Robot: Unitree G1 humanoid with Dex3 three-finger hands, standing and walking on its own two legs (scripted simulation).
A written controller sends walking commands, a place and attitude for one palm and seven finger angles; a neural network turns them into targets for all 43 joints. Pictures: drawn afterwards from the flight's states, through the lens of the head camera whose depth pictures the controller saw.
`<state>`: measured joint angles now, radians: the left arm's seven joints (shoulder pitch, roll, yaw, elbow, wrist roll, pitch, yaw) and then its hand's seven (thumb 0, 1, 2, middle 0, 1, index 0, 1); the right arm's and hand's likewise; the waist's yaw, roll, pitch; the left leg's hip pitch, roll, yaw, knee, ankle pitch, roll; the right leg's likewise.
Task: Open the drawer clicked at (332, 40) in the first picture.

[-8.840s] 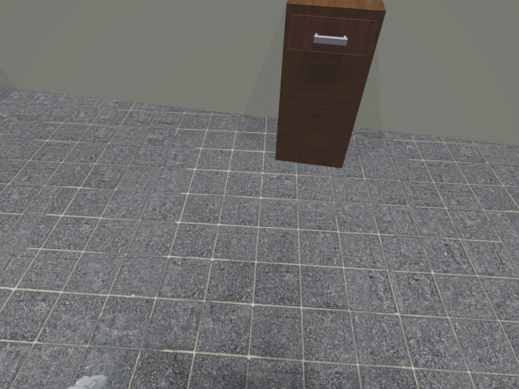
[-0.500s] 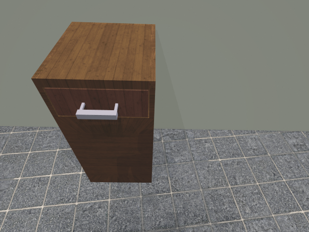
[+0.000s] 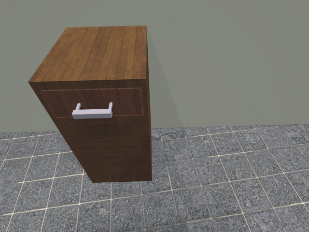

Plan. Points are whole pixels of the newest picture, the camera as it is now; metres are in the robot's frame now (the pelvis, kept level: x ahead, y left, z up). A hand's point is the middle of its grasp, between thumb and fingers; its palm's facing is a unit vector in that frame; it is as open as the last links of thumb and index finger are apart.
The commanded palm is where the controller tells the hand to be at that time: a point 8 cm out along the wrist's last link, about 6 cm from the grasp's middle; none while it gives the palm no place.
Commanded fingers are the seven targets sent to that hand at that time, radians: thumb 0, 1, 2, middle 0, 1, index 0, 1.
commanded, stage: come to a stop and stand still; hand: left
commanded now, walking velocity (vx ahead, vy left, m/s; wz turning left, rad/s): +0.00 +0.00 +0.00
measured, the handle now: (93, 109) +0.53 +0.27 -0.03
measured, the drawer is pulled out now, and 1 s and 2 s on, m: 0.00 0.00 0.00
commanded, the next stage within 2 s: look again from close up in 0.30 s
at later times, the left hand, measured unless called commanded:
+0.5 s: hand out of the picture -0.04 +0.16 -0.17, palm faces +0.04 -0.99 -0.16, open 7.4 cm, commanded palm none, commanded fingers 0.00 0.90 0.90 -0.20 -0.30 -0.20 -0.30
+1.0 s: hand out of the picture +0.01 +0.19 -0.17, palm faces +0.04 -0.98 -0.20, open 7.3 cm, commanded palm +0.10 +0.25 -0.07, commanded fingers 0.00 0.88 0.89 -0.20 -0.31 -0.20 -0.31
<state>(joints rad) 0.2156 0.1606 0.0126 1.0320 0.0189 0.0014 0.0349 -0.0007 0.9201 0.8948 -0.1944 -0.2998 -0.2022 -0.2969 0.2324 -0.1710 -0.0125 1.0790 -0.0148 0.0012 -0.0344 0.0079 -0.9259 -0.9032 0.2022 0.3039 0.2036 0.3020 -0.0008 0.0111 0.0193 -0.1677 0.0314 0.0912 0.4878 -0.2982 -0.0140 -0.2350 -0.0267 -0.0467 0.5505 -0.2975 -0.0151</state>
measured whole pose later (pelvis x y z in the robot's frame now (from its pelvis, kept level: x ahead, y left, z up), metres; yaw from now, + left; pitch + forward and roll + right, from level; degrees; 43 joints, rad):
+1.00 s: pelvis +0.01 +0.02 +0.00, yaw +1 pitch -1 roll +0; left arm 0.29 0.14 0.00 1.11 0.01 -0.02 0.03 0.00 0.92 0.89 -0.19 -0.30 -0.20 -0.30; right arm 0.32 -0.14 0.02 1.12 -0.01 -0.03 -0.03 0.01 -0.91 -0.90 0.20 0.30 0.20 0.30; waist 0.00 0.01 0.02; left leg -0.14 0.01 0.09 0.46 -0.30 0.02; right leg -0.19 -0.05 -0.05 0.49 -0.28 0.02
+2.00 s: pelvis +0.00 -0.01 -0.02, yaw -2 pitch +6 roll +1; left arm 0.27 0.39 -0.02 -0.03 1.01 -0.04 0.32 0.00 -0.07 0.48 -0.29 -0.92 -0.30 -0.92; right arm 0.18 -0.27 -0.05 0.64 -0.05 0.04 -0.03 0.01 -0.90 -0.90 0.20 0.30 0.21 0.30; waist 0.07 0.05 -0.04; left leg -0.40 0.02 0.02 0.66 -0.37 -0.02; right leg -0.47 -0.01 -0.02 0.71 -0.35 -0.03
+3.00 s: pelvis +0.00 +0.01 +0.00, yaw -1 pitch +2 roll +1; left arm -0.10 0.44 -0.07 0.09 0.96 0.07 0.13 0.00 -0.49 0.30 -0.31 -1.20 -0.32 -1.20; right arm 0.15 -0.25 -0.02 0.66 0.02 0.08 -0.02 0.01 -0.91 -0.90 0.20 0.30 0.20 0.30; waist 0.09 0.08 -0.02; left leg -0.22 0.00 0.01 0.46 -0.27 0.00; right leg -0.28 -0.02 -0.03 0.50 -0.25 -0.01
